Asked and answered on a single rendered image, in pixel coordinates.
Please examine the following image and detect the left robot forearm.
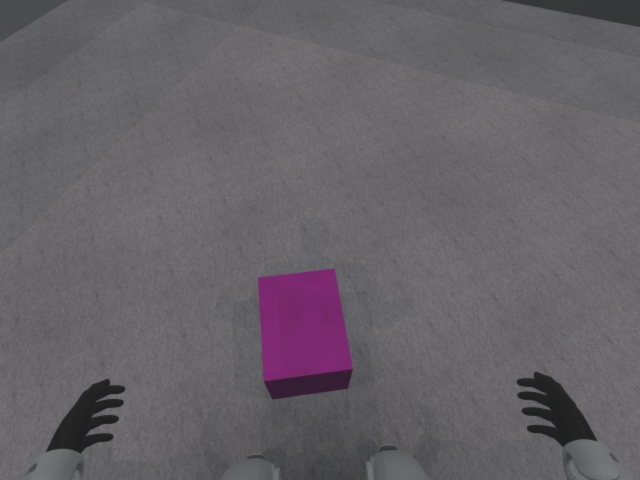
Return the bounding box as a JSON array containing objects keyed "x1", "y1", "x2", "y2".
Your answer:
[{"x1": 21, "y1": 449, "x2": 84, "y2": 480}]

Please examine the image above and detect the robot right hand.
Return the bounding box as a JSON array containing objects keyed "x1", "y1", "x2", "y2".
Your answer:
[{"x1": 517, "y1": 372, "x2": 598, "y2": 447}]

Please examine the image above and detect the robot right shin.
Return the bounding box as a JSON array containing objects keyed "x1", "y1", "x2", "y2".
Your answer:
[{"x1": 378, "y1": 444, "x2": 398, "y2": 453}]

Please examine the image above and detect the right robot forearm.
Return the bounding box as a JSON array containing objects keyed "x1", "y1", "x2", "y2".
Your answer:
[{"x1": 562, "y1": 439, "x2": 634, "y2": 480}]

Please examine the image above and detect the robot left hand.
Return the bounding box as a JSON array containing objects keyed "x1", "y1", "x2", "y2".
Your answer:
[{"x1": 46, "y1": 379, "x2": 125, "y2": 454}]

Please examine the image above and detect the robot left thigh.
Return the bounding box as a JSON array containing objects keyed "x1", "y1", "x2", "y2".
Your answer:
[{"x1": 220, "y1": 458, "x2": 281, "y2": 480}]

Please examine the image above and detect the carton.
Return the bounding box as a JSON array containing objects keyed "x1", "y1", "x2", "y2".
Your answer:
[{"x1": 258, "y1": 268, "x2": 353, "y2": 399}]

